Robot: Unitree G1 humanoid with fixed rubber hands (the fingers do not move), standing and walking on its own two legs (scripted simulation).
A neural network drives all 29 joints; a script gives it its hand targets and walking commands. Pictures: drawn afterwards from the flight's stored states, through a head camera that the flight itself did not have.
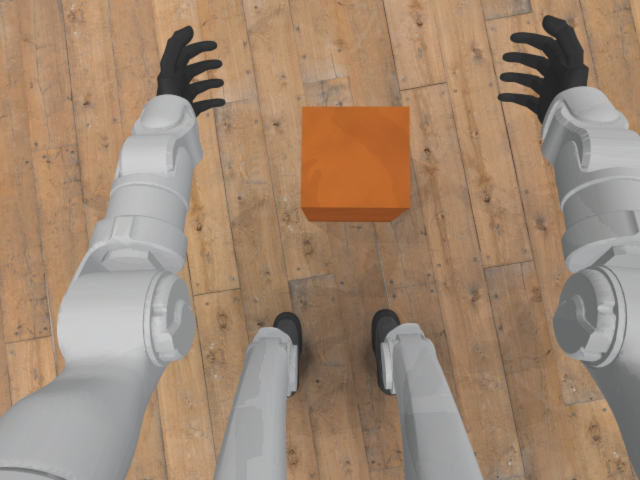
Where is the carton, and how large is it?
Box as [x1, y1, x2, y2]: [301, 106, 409, 221]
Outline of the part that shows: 408,106 302,107 301,208 308,220 390,221 409,207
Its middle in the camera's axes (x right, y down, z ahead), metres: +0.07 -0.15 +0.87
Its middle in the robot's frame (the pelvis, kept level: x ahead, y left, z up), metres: +0.55 -0.05 -0.53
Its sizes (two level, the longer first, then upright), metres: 0.210 0.200 0.250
